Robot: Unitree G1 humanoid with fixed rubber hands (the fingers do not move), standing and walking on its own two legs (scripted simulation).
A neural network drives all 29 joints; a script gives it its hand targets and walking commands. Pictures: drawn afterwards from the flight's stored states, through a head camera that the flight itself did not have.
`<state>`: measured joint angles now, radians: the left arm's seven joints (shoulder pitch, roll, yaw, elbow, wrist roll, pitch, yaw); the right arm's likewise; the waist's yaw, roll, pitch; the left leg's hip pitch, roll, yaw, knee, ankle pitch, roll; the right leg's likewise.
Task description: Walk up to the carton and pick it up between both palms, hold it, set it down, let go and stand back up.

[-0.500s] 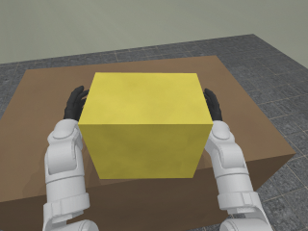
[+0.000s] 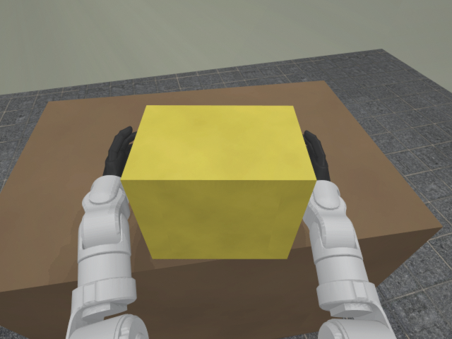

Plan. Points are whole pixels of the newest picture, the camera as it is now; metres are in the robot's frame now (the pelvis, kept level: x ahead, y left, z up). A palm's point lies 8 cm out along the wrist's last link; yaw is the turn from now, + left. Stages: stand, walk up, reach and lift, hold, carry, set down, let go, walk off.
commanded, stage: set down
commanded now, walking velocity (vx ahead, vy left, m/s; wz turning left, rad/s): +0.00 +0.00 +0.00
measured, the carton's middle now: (219, 185) +0.36 -0.03 +0.11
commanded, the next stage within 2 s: none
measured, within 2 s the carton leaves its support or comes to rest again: neither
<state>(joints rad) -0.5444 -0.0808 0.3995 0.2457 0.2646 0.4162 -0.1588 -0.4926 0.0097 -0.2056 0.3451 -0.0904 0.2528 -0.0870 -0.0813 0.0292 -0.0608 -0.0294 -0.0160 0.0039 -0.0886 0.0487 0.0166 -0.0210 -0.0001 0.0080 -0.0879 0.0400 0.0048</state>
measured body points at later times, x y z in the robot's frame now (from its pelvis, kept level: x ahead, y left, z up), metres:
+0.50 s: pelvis +0.02 +0.00 +0.00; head +0.03 +0.01 +0.45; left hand +0.41 +0.17 +0.11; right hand +0.37 -0.21 +0.10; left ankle -0.01 +0.11 -0.76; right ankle -0.01 -0.12 -0.76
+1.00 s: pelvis -0.02 +0.00 +0.00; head -0.02 +0.01 +0.45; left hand +0.41 +0.19 +0.18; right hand +0.36 -0.25 +0.17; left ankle -0.01 +0.11 -0.76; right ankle -0.01 -0.12 -0.76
